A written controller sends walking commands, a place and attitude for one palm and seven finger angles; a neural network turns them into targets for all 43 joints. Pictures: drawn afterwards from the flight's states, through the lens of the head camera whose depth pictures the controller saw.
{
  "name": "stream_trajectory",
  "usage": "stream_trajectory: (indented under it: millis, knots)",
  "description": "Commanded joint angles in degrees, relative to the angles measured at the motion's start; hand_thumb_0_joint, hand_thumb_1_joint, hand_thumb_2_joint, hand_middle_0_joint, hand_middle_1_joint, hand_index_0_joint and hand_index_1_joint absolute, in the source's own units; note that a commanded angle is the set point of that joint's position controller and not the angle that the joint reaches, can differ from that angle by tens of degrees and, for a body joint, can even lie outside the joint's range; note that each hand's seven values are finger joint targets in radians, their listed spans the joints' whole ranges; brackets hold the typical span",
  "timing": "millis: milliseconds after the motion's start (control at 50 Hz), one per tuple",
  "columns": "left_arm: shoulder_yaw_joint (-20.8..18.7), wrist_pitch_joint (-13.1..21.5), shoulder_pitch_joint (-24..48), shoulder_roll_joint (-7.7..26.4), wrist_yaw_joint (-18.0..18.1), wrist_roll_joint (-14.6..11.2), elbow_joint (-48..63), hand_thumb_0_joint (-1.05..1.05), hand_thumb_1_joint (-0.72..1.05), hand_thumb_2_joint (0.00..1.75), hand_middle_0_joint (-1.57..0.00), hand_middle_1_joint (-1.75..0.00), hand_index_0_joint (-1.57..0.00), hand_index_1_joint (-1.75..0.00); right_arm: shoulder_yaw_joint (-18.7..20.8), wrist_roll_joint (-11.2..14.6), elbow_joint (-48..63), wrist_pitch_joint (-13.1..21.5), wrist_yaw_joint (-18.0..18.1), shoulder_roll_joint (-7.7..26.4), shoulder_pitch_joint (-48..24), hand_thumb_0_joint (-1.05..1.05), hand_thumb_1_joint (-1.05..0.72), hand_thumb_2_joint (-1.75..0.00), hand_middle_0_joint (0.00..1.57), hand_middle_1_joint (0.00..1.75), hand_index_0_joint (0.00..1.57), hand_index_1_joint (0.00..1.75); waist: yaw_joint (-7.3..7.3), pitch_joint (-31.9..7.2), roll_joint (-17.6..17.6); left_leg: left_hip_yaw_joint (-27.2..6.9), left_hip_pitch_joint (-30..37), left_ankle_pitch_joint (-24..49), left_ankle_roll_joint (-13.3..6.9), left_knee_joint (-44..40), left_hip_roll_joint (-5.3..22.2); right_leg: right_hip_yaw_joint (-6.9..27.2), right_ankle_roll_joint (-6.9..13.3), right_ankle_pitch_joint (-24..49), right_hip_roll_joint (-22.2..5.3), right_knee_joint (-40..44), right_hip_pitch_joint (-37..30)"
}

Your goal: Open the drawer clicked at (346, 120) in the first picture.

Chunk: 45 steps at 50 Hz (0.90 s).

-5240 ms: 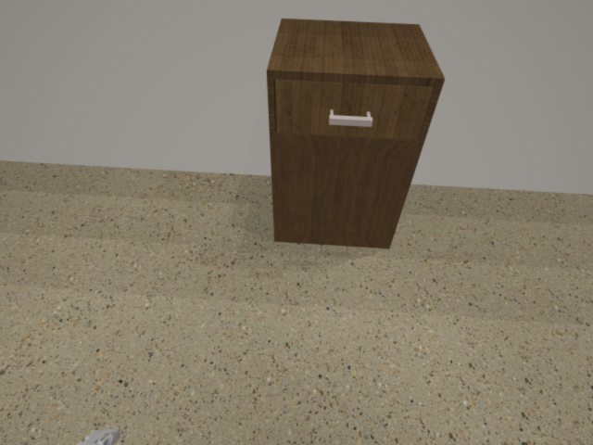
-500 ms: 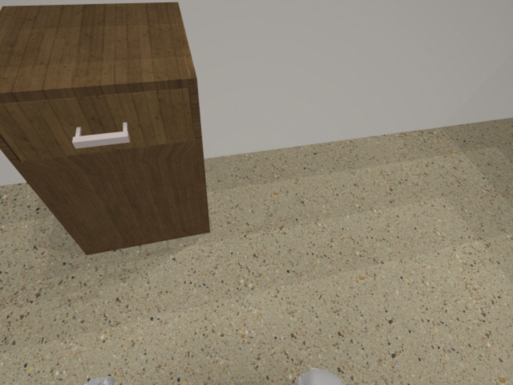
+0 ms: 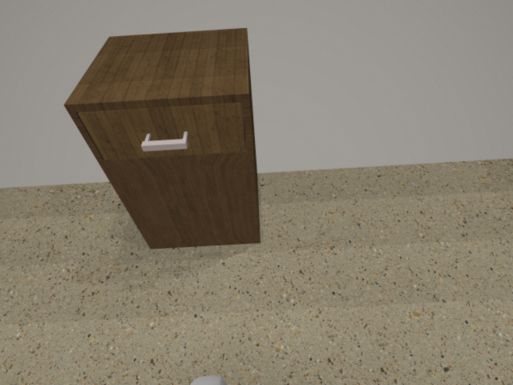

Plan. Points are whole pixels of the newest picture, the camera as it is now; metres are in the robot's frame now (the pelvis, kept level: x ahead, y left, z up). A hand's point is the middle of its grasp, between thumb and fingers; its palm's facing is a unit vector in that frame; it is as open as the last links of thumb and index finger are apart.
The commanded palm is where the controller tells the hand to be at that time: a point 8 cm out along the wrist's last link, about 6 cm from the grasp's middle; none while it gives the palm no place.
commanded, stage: take the last steps up to it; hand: left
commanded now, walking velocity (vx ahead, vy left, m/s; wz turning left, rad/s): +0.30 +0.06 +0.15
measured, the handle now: (165, 140) +0.77 +0.32 -0.11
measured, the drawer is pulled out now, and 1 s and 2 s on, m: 0.00 0.00 0.00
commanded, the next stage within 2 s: come to a stop and stand still in 0.76 s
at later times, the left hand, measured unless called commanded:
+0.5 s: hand out of the picture +0.05 +0.27 -0.18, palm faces +0.11 -0.98 -0.15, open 7.4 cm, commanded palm none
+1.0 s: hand (165, 298) +0.32 +0.23 -0.17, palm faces +0.04 -0.97 -0.22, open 7.2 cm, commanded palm none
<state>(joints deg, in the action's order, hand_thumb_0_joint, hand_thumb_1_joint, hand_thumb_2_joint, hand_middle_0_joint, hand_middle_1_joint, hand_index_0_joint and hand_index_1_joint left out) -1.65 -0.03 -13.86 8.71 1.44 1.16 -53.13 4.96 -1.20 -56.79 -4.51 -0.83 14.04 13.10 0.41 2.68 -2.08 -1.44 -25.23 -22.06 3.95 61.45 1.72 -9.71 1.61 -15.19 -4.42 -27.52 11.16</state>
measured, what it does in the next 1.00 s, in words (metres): walks ahead: left foot, then right foot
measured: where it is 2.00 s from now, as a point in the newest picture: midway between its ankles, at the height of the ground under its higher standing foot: outside the picture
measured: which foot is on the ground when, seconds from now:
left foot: up 0.00-0.22, down 0.24-0.82, up 0.84-1.00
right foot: down 0.00-0.24, up 0.26-0.78, down 0.80-1.00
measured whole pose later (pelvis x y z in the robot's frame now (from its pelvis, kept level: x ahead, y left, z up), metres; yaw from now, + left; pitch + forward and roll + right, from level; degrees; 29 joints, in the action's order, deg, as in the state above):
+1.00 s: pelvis +0.24 +0.05 -0.01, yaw +0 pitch -1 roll -1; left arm -2.8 2.2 -10.2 8.7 2.6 0.6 -59.8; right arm 2.3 -0.5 -62.8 0.0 2.0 6.6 19.9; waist 2.1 2.6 -1.6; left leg 0.7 -24.9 -22.5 0.0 61.1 4.5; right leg -9.1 5.9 -11.1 2.7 -27.2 15.2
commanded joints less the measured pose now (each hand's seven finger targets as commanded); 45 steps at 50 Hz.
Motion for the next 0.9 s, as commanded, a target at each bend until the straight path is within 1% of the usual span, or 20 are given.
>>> stream_trajectory:
  millis: [0, 100, 160, 180, 220, 240, 300, 340, 420, 520, 640, 680, 720, 740, 760, 780, 800, 820, 840, 880]
  knots:
    - [-3.1, 1.6, -7.4, 11.9, 0.2, 0.5, 0.1, 0.0, 0.9, 0.9, -0.2, -0.3, -0.2, -0.3, -0.4, -0.2, 4.6, 1.9, -0.4, 2.1, -5.1, 0.0, -0.9, -0.9, 0.2, 0.3, 0.2, 0.3, -4.01, -1.7, 12.0, 2.6, -5.1, -0.9, -0.3, -7.2, 0.9, 13.6, 5.1, 5.7, -14.8, 13.3, -8.4]
    - [-3.3, 2.2, -9.8, 12.7, -0.3, 1.0, -3.2, 0.0, 0.9, 0.9, -0.2, -0.3, -0.2, -0.3, -1.2, 0.0, 5.1, 3.6, -1.0, 0.9, -7.3, 0.0, -0.9, -0.9, 0.2, 0.3, 0.2, 0.3, -4.9, -0.5, 11.8, 5.4, 0.1, -4.0, -2.5, -19.3, 1.4, 15.5, 6.6, -6.4, -16.9, 15.8, -6.1]
    - [-3.2, 1.8, -6.8, 12.5, -0.5, 0.5, -4.3, 0.0, 0.9, 0.9, -0.2, -0.3, -0.2, -0.3, -1.6, 0.0, 2.4, 4.6, -0.6, 0.0, 0.6, 0.0, -0.9, -0.9, 0.2, 0.3, 0.2, 0.3, -0.65, -0.7, 9.6, 9.1, 16.5, 2.7, -3.5, -33.6, -0.2, 9.6, 3.5, -13.6, -13.0, 11.9, 4.6]
    - [-2.8, 1.4, -6.0, 11.2, -0.8, 0.2, -4.5, 0.0, 0.9, 0.9, -0.2, -0.3, -0.2, -0.3, -1.3, 0.2, 0.6, 5.1, -0.2, 1.5, 4.8, 0.0, -0.9, -0.9, 0.2, 0.3, 0.2, 0.3, 1.3, -1.0, 4.6, 8.1, 25.0, 3.4, -3.6, -38.2, 0.1, 6.3, 1.4, -16.0, -10.1, 7.3, 11.2]
    - [-1.1, 1.1, -3.3, 4.7, -1.3, 0.1, -1.8, 0.0, 0.9, 0.9, -0.2, -0.3, -0.2, -0.3, 0.6, -0.4, -1.8, 5.6, 1.1, 10.3, 14.6, 0.0, -0.9, -0.9, 0.2, 0.3, 0.2, 0.3, 5.47, 0.7, -19.4, -20.6, 30.1, -14.1, -11.0, -53.3, 19.9, -1.3, -3.3, -18.6, 0.9, -20.2, 28.0]
    - [-1.2, 1.2, -0.2, 6.4, -1.3, 0.4, -0.9, 0.0, 0.9, 0.9, -0.2, -0.3, -0.2, -0.3, 0.4, -0.1, -1.7, 5.3, 1.4, 10.6, 14.2, 0.0, -0.9, -0.9, 0.2, 0.3, 0.2, 0.3, 5.38, 4.0, -13.0, -21.1, 25.8, -15.3, -13.1, -54.7, 22.4, 4.3, -2.2, -16.4, -1.2, -26.8, 29.5]
    - [-1.7, 0.9, -2.3, 6.1, -2.1, 0.8, -4.8, 0.0, 0.9, 0.9, -0.2, -0.3, -0.2, -0.3, -1.8, 0.1, -0.8, 6.5, 2.2, 3.8, 7.2, 0.0, -0.9, -0.9, 0.2, 0.3, 0.2, 0.3, 1.63, 8.0, -5.8, -11.5, 19.1, -3.2, -11.3, -54.6, 16.5, 7.8, -2.2, -4.9, -3.5, -34.9, 27.5]
    - [-1.6, 0.9, -5.9, 5.0, -2.5, 0.6, -6.8, 0.0, 0.9, 0.9, -0.2, -0.3, -0.2, -0.3, -2.3, 0.6, -1.2, 7.6, 2.4, 2.4, 7.0, 0.0, -0.9, -0.9, 0.2, 0.3, 0.2, 0.3, -0.2, 6.3, -3.1, -4.9, 20.2, 10.5, -10.0, -53.7, 13.4, 7.3, -3.1, 0.7, -3.1, -36.1, 25.6]
    - [-1.8, 0.3, -6.3, 4.2, -2.0, 0.4, -7.5, 0.0, 0.9, 0.9, -0.2, -0.3, -0.2, -0.3, -2.6, 0.8, -3.6, 8.6, 2.9, 1.0, 11.8, 0.0, -0.9, -0.9, 0.2, 0.3, 0.2, 0.3, -0.69, 4.3, -3.7, 0.4, 24.3, 32.1, -8.0, -50.8, 11.7, 6.9, -3.9, 4.0, -1.4, -37.1, 26.7]
    - [-1.9, -0.1, -0.4, 3.9, -2.0, 0.1, -5.7, 0.0, 0.9, 0.9, -0.2, -0.3, -0.2, -0.3, -3.0, 0.5, -6.2, 9.0, 3.6, -0.2, 16.0, 0.0, -0.9, -0.9, 0.2, 0.3, 0.2, 0.3, -0.06, 6.6, -4.3, 0.9, 27.2, 40.5, -8.8, -49.6, 13.2, 6.6, -3.5, 5.5, -1.4, -34.1, 31.2]
    - [-0.9, 0.7, 10.3, 2.5, -2.3, -0.2, -2.4, 0.0, 0.9, 0.9, -0.2, -0.3, -0.2, -0.3, -3.0, -0.5, -9.6, 8.8, 4.0, -0.6, 22.3, 0.0, -0.9, -0.9, 0.2, 0.3, 0.2, 0.3, 3.03, 8.2, -3.5, 1.1, 31.7, 51.8, -11.0, -45.9, 14.2, 3.0, -1.1, 2.5, 0.2, -18.7, 28.2]
    - [-0.8, 1.1, 8.5, 2.3, -2.2, -0.3, -2.8, 0.0, 0.9, 0.9, -0.2, -0.3, -0.2, -0.3, -3.0, -0.4, -10.1, 8.5, 4.1, 0.5, 21.6, 0.0, -0.9, -0.9, 0.2, 0.3, 0.2, 0.3, 1.41, 6.0, -4.1, 3.5, 30.6, 63.9, -10.4, -41.0, 13.8, 0.7, 0.6, 0.4, 3.2, -12.5, 19.7]
    - [-1.2, 1.7, 0.2, 3.5, -1.7, -0.2, -5.2, 0.0, 0.9, 0.9, -0.2, -0.3, -0.2, -0.3, -2.4, 0.1, -9.8, 8.3, 4.1, 1.8, 19.3, 0.0, -0.9, -0.9, 0.2, 0.3, 0.2, 0.3, -2.16, 1.4, -5.1, 4.6, 29.3, 68.7, -9.6, -33.1, 13.2, -0.3, 2.0, 2.3, 5.6, -8.4, 8.6]
    - [-1.7, 2.0, -5.4, 4.5, -1.6, -0.1, -6.8, 0.0, 0.9, 0.9, -0.2, -0.3, -0.2, -0.3, -2.1, 0.5, -9.3, 8.1, 4.0, 2.0, 18.4, 0.0, -0.9, -0.9, 0.2, 0.3, 0.2, 0.3, -4.52, -1.6, -3.2, 5.7, 25.5, 64.2, -9.0, -27.2, 11.8, -0.3, 2.5, 6.8, 6.1, -4.9, 0.1]
    - [-2.5, 2.7, -11.5, 6.6, -1.4, 0.2, -8.6, 0.0, 0.9, 0.9, -0.2, -0.3, -0.2, -0.3, -2.2, 1.0, -8.8, 8.2, 3.6, 1.1, 17.5, 0.0, -0.9, -0.9, 0.2, 0.3, 0.2, 0.3, -7.47, -3.9, -1.4, 6.4, 16.4, 54.4, -7.7, -17.0, 9.6, 3.5, 4.5, 12.6, 2.8, -2.7, -11.6]
    - [-3.7, 3.4, -17.0, 11.4, -0.8, 0.3, -9.8, 0.0, 0.9, 0.9, -0.2, -0.3, -0.2, -0.3, -2.4, 1.7, -7.8, 8.4, 3.2, -2.0, 18.9, 0.0, -0.9, -0.9, 0.2, 0.3, 0.2, 0.3, -8.56, -9.4, 9.3, 9.2, 3.2, 21.3, -5.4, 1.1, 1.9, 23.1, 11.3, 25.2, -12.4, -0.4, -22.8]
    - [-3.9, 3.4, -17.8, 13.5, -0.7, -0.8, -10.0, 0.0, 0.9, 0.9, -0.2, -0.3, -0.2, -0.3, -2.3, 1.8, -7.0, 8.1, 3.2, -2.8, 19.7, 0.0, -0.9, -0.9, 0.2, 0.3, 0.2, 0.3, -6.3, -12.3, 10.8, 6.1, -1.6, -12.4, -5.2, 17.1, -2.4, 36.4, 17.7, 29.8, -22.3, 6.8, -21.5]
    - [-3.6, 2.7, -12.7, 12.4, -0.3, -1.1, -8.2, 0.0, 0.9, 0.9, -0.2, -0.3, -0.2, -0.3, -2.0, 1.6, -6.2, 7.6, 3.1, -2.9, 16.1, 0.0, -0.9, -0.9, 0.2, 0.3, 0.2, 0.3, -5.59, -5.3, 4.2, 1.0, -3.5, -10.0, -6.6, 18.6, 0.9, 32.6, 17.8, 17.2, -20.9, 11.1, -12.7]
    - [-2.9, 2.7, -6.5, 9.2, 0.1, -1.0, -6.8, 0.0, 0.9, 0.9, -0.2, -0.3, -0.2, -0.3, -1.8, 0.9, -5.8, 6.8, 2.4, -3.8, 13.6, 0.0, -0.9, -0.9, 0.2, 0.3, 0.2, 0.3, -3.75, 0.6, 3.7, 0.3, -2.9, -4.5, -6.7, 16.4, 3.0, 28.6, 14.2, 6.6, -17.1, 15.0, -2.0]
    - [-1.3, 2.7, 0.9, 4.7, 0.5, -0.7, -4.6, 0.0, 0.9, 0.9, -0.2, -0.3, -0.2, -0.3, -2.7, 0.3, -6.9, 5.2, 2.5, -6.2, 16.0, 0.0, -0.9, -0.9, 0.2, 0.3, 0.2, 0.3, 1.19, 3.1, 1.1, -0.2, 2.9, 0.2, -5.3, 10.2, 4.7, 19.2, 10.2, 11.7, -13.8, 16.6, 11.6]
